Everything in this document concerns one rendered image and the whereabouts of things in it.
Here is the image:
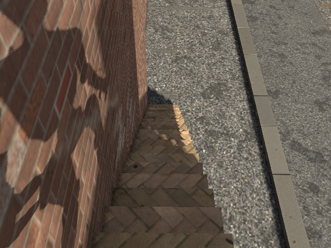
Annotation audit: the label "stairs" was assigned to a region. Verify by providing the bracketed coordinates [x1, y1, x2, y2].
[92, 104, 234, 248]

